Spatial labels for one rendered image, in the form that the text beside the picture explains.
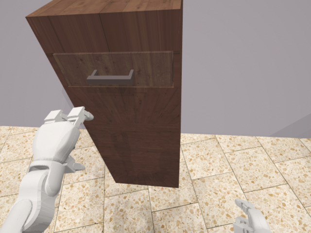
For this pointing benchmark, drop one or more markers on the right robot hand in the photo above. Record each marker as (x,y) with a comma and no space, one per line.
(255,221)

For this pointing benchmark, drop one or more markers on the handle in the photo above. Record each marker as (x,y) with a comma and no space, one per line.
(94,79)

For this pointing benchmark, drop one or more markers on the robot left forearm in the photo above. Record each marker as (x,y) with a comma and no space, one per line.
(34,208)

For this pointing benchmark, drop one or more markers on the drawer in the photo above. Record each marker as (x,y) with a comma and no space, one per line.
(151,68)

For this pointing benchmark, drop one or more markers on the cabinet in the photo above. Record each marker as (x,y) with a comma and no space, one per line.
(136,129)

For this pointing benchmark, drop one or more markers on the left robot hand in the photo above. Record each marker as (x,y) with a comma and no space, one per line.
(57,137)

